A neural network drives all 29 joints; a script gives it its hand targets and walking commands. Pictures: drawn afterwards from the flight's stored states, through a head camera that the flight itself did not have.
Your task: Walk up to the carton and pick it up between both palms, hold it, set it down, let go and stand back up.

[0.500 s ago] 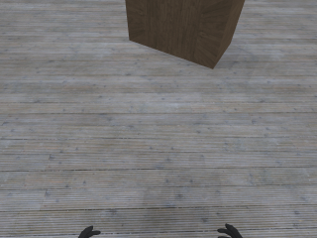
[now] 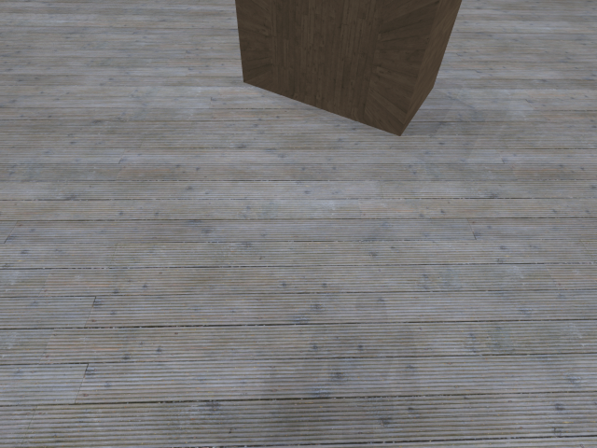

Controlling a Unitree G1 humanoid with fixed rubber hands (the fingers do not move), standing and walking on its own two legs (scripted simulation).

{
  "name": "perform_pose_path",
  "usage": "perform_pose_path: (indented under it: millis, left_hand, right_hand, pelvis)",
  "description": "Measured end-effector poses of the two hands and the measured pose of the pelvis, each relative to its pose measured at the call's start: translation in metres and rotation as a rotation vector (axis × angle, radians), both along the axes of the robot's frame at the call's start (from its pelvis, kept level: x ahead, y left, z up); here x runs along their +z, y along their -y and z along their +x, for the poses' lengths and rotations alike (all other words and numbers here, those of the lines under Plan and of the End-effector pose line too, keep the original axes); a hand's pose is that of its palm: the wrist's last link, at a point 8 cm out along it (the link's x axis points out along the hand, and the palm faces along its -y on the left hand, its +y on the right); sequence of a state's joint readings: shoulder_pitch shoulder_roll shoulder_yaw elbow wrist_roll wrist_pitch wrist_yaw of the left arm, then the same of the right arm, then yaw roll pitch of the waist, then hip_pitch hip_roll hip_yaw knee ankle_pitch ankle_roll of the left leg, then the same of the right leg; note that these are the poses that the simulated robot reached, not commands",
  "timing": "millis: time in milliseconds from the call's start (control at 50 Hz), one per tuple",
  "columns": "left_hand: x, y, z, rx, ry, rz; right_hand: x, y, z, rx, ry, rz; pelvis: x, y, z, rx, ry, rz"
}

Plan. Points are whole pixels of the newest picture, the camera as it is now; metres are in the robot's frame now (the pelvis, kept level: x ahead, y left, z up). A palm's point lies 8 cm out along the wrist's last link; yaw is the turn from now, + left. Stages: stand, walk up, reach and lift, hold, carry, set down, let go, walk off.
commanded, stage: stand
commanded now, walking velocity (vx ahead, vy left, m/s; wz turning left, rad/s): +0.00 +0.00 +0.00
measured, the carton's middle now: out of the picture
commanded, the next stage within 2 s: walk up in 1.44 s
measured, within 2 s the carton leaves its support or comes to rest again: neither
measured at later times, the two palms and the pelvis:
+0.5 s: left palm out of the picture +0.01 +0.21 -0.14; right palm out of the picture +0.00 -0.21 -0.14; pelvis +0.01 +0.00 +0.01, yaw +0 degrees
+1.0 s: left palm out of the picture -0.02 +0.19 -0.14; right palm out of the picture -0.02 -0.20 -0.14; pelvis +0.01 +0.00 +0.01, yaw +0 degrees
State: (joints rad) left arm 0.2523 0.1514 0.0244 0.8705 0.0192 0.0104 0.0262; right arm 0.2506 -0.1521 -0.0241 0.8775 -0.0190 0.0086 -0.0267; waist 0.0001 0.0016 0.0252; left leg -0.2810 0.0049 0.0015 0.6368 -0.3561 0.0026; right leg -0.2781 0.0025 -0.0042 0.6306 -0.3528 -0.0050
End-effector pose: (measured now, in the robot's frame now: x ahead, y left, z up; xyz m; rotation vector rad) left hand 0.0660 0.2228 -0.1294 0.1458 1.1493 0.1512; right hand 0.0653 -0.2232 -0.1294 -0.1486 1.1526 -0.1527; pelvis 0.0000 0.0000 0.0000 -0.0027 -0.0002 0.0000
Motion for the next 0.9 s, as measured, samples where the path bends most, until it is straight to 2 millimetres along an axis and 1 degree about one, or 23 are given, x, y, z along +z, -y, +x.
perform_pose_path:
  millis: [260,500,680,900]
  left_hand:
    - [-0.005,0.006,-0.032,0.044,-0.126,-0.015]
    - [-0.008,0.017,-0.059,0.066,-0.229,-0.037]
    - [-0.008,0.023,-0.072,0.069,-0.275,-0.048]
    - [-0.008,0.028,-0.081,0.068,-0.302,-0.057]
  right_hand:
    - [-0.005,-0.005,-0.033,-0.047,-0.130,0.015]
    - [-0.008,-0.016,-0.061,-0.069,-0.232,0.040]
    - [-0.008,-0.022,-0.074,-0.072,-0.277,0.051]
    - [-0.008,-0.026,-0.082,-0.070,-0.303,0.060]
  pelvis:
    - [0.007,0.000,0.005,0.000,0.023,0.000]
    - [0.011,0.001,0.007,0.000,0.046,0.000]
    - [0.013,0.001,0.006,0.000,0.055,0.001]
    - [0.014,0.001,0.005,0.000,0.058,0.001]
